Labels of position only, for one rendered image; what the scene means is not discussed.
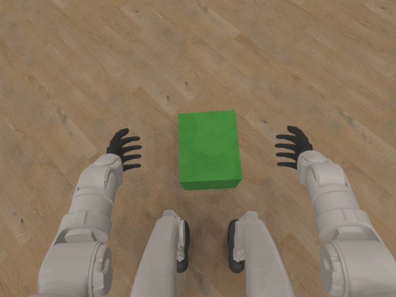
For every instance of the robot right forearm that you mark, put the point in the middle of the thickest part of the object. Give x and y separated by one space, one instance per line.
338 215

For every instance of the robot left forearm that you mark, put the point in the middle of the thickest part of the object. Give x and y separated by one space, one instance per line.
88 219

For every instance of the robot left thigh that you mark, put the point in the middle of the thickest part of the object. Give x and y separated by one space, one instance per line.
157 272

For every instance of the right robot hand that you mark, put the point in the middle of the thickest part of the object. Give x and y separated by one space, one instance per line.
301 145

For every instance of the left robot hand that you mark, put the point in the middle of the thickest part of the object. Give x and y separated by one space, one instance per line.
116 148

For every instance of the left robot upper arm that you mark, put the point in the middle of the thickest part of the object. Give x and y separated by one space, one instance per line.
77 270

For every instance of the right robot upper arm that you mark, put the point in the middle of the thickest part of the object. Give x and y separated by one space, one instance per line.
357 268

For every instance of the left robot shin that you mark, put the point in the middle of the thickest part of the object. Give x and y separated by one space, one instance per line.
180 252

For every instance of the carton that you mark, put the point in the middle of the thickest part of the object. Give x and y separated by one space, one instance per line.
208 150

